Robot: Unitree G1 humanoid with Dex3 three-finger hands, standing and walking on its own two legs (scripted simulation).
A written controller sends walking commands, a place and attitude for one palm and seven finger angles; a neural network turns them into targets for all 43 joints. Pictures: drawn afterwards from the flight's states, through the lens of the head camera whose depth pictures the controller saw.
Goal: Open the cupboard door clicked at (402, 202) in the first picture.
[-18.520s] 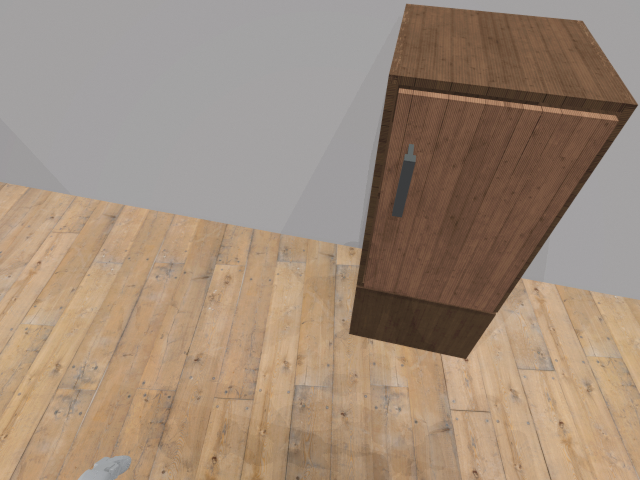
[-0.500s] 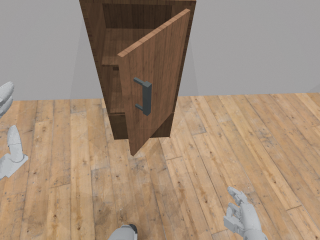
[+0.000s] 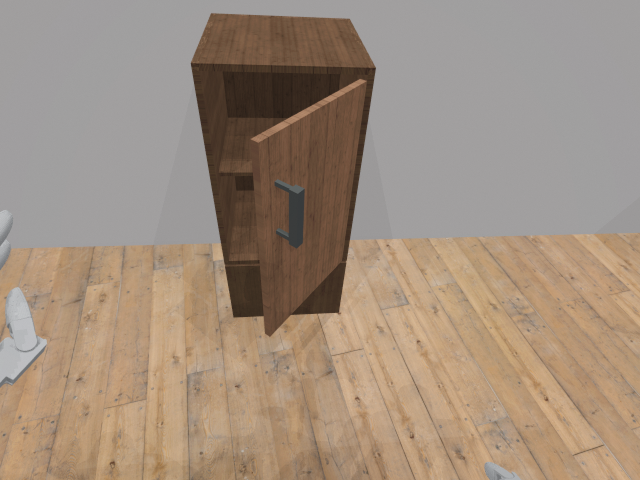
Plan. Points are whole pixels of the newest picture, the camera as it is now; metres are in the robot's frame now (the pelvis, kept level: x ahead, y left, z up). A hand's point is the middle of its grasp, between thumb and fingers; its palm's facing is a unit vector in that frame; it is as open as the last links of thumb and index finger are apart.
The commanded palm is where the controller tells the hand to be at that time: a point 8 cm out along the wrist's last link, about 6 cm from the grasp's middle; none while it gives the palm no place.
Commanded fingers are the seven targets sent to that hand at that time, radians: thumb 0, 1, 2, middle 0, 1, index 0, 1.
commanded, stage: stop stepping back and stand still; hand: left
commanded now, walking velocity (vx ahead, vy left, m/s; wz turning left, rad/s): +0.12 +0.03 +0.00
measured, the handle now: (288, 213) +0.62 +0.10 -0.02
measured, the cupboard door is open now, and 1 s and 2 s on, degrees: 49 49 49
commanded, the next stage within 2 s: let the arm hang, fingers relaxed in 0.26 s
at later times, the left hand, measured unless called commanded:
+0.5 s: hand (90, 428) +0.19 +0.29 -0.02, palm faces +0.23 -0.87 -0.43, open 7.4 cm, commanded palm none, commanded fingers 0.00 0.90 0.90 -0.20 -0.30 -0.20 -0.30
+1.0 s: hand out of the picture -0.05 +0.21 -0.17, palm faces +0.12 -0.96 -0.25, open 7.3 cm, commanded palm none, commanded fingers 0.00 0.90 0.90 -0.20 -0.30 -0.20 -0.30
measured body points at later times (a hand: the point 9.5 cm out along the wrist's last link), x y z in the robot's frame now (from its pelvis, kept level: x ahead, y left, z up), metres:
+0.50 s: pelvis -0.01 +0.03 -0.02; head -0.02 +0.00 +0.42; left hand +0.17 +0.33 +0.01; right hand +0.14 -0.22 -0.14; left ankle -0.02 +0.14 -0.74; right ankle -0.01 -0.08 -0.73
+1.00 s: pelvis -0.04 +0.01 +0.00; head -0.03 +0.01 +0.45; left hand -0.06 +0.26 -0.15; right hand -0.02 -0.22 -0.16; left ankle -0.05 +0.12 -0.74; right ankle +0.00 -0.07 -0.74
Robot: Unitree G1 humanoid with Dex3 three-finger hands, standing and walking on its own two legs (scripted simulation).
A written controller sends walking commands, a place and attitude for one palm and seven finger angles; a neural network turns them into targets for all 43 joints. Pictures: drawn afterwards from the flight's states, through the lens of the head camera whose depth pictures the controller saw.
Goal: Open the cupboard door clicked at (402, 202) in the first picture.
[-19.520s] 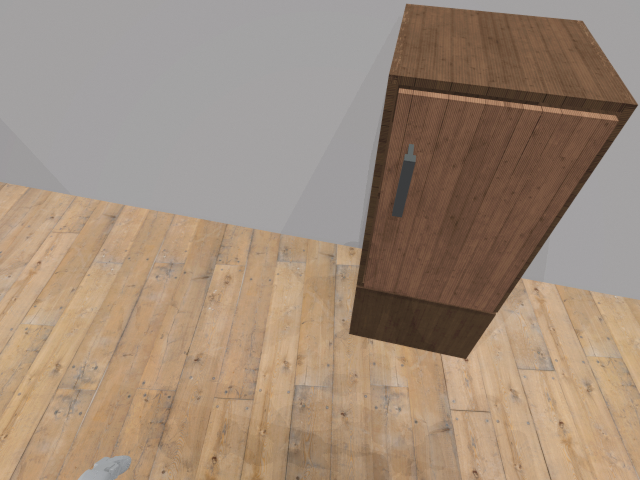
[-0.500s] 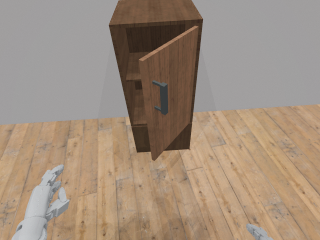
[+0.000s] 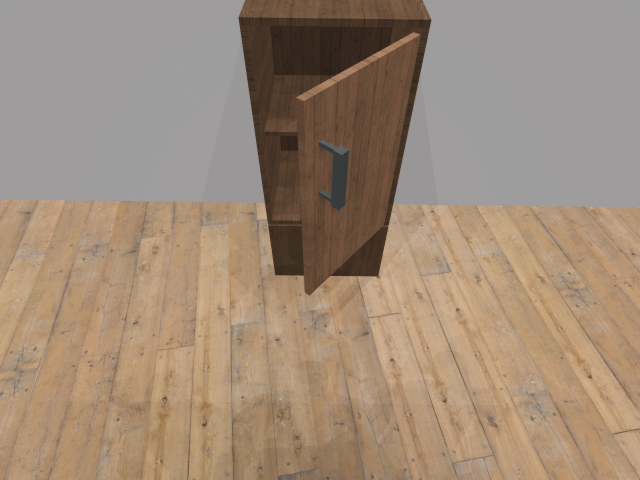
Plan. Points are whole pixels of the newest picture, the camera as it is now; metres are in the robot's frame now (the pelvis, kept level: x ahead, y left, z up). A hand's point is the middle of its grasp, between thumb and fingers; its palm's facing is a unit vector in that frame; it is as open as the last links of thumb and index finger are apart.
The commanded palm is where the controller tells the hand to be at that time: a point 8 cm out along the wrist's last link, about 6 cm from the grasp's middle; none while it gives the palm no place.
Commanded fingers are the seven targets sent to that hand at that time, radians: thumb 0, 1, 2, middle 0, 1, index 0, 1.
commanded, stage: let the arm hang, fingers relaxed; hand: left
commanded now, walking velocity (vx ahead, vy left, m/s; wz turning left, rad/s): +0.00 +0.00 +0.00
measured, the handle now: (331, 175) +0.66 +0.02 -0.03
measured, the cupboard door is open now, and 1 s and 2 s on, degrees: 49 49 49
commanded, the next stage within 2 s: look to check the result in 0.46 s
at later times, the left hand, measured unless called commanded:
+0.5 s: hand out of the picture +0.04 +0.20 -0.17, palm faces +0.00 -0.97 -0.22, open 7.4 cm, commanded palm none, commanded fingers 0.00 0.90 0.90 -0.20 -0.30 -0.20 -0.30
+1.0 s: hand out of the picture +0.07 +0.22 -0.17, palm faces -0.01 -0.96 -0.27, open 7.4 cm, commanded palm none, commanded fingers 0.00 0.90 0.90 -0.20 -0.30 -0.20 -0.30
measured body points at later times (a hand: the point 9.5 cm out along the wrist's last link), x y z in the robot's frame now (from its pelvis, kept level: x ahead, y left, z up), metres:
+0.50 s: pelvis +0.00 +0.01 +0.00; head +0.01 +0.01 +0.45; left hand +0.04 +0.25 -0.15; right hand +0.00 -0.22 -0.16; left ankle +0.00 +0.11 -0.74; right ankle +0.03 -0.09 -0.74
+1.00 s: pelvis +0.02 +0.02 +0.00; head +0.04 +0.01 +0.45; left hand +0.07 +0.28 -0.15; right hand +0.05 -0.24 -0.15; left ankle +0.00 +0.11 -0.74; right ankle +0.03 -0.09 -0.74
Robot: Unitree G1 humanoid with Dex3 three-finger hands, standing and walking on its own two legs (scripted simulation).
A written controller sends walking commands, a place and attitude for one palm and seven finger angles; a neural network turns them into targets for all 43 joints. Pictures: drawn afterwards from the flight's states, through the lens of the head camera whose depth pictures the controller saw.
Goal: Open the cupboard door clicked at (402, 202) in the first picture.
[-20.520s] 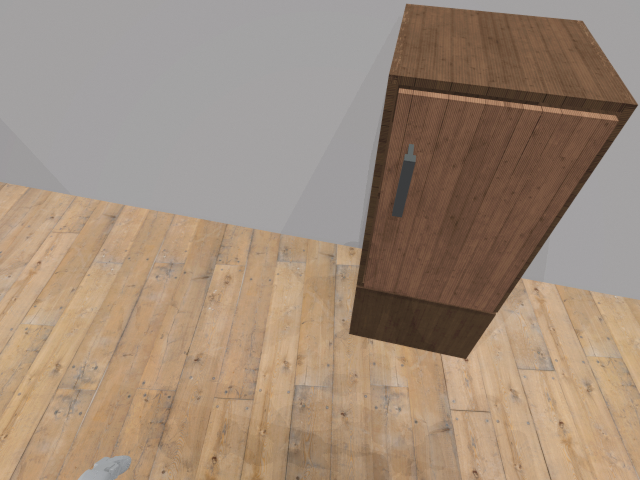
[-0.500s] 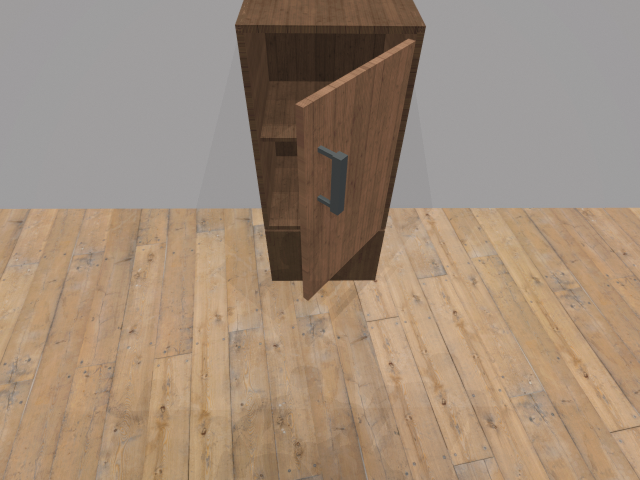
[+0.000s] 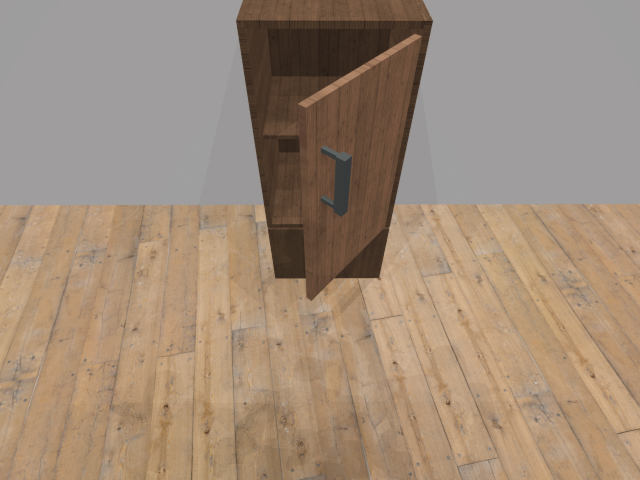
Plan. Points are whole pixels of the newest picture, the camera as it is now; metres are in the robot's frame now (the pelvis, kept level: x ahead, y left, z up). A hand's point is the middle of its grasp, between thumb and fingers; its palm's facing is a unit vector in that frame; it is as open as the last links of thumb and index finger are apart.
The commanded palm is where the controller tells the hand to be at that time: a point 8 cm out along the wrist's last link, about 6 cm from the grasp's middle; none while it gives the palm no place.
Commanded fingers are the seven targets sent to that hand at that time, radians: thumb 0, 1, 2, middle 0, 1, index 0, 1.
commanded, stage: walk to a spot facing it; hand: left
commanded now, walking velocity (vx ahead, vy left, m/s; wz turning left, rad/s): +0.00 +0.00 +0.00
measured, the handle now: (334, 181) +0.64 +0.01 -0.03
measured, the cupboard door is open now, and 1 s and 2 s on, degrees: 49 49 49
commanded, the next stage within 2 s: none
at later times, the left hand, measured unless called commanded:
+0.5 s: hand out of the picture +0.08 +0.17 -0.18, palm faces -0.11 -0.96 -0.26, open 7.4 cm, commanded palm none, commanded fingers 0.00 0.90 0.90 -0.20 -0.30 -0.20 -0.30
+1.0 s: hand (237, 468) +0.17 +0.14 -0.19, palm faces -0.37 -0.90 -0.24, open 7.4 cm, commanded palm none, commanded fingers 0.00 0.90 0.90 -0.20 -0.30 -0.20 -0.30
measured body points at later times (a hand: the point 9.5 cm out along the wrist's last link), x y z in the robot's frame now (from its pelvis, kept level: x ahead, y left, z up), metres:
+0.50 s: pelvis +0.00 -0.03 -0.02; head +0.04 -0.06 +0.43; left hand +0.09 +0.22 -0.16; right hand +0.01 -0.28 -0.18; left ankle -0.02 +0.09 -0.75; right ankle -0.01 -0.13 -0.73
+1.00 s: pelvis +0.02 -0.03 -0.01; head +0.07 -0.04 +0.43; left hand +0.19 +0.18 -0.17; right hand +0.02 -0.31 -0.14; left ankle +0.07 +0.10 -0.75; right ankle -0.02 -0.14 -0.71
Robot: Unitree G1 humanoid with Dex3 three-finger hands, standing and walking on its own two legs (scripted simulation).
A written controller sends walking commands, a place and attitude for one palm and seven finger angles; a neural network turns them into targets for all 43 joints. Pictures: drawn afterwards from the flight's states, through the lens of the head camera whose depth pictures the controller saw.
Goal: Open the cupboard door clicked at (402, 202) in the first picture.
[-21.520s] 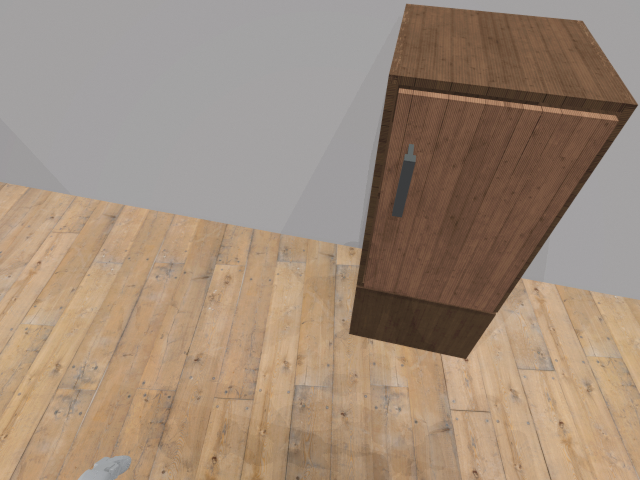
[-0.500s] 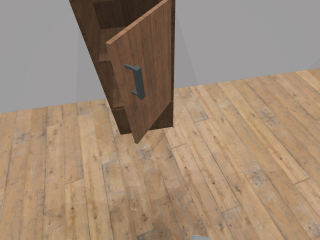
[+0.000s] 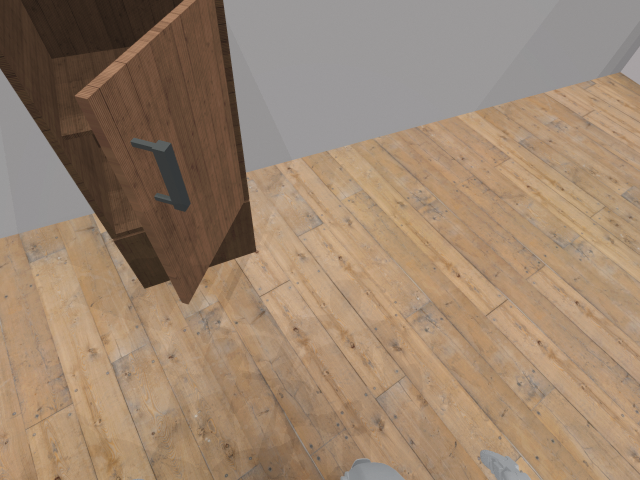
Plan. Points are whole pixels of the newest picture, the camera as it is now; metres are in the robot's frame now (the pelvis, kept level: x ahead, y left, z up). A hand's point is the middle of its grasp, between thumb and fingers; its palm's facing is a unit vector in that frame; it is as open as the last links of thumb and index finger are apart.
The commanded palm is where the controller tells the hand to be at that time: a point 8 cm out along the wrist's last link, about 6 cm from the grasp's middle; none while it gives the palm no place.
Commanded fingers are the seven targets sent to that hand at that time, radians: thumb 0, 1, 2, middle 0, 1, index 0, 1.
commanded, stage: walk to a spot facing it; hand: left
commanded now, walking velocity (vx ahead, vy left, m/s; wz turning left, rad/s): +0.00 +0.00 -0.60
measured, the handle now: (161, 175) +0.54 +0.31 -0.02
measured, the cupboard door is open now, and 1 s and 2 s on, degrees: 49 49 49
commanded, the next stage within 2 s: none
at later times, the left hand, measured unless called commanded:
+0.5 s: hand (223, 448) +0.17 +0.15 -0.17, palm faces -0.33 -0.92 -0.21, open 7.4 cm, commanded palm none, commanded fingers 0.00 0.90 0.90 -0.20 -0.30 -0.20 -0.30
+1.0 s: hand (359, 350) +0.33 -0.04 -0.15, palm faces -0.61 -0.76 -0.23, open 7.4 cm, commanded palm none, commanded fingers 0.00 0.90 0.90 -0.20 -0.30 -0.20 -0.30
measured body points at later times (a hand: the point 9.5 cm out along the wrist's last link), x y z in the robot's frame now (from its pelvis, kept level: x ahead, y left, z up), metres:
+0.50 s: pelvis +0.03 -0.02 +0.00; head +0.07 -0.02 +0.44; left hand +0.19 +0.20 -0.15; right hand +0.01 -0.30 -0.13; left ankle +0.08 +0.10 -0.73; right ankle +0.01 -0.14 -0.73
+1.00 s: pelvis +0.12 -0.14 +0.00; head +0.15 -0.17 +0.45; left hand +0.36 +0.00 -0.13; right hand -0.02 -0.35 -0.15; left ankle +0.19 +0.00 -0.65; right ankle +0.08 -0.21 -0.73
